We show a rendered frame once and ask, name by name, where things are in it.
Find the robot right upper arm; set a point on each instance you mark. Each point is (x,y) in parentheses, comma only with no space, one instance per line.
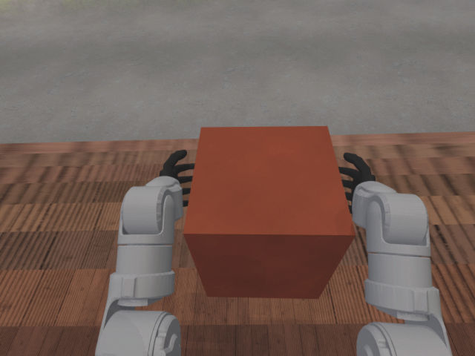
(398,339)

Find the left robot forearm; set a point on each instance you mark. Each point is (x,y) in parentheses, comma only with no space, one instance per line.
(146,235)

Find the robot right hand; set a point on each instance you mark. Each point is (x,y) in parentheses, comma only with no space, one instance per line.
(358,177)

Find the robot left hand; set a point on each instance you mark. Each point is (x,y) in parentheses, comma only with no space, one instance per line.
(170,169)

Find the right robot forearm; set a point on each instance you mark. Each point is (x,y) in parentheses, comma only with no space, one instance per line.
(399,280)

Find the carton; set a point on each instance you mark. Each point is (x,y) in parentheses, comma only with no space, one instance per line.
(267,215)

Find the robot left upper arm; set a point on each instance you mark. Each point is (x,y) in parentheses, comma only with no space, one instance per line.
(140,333)

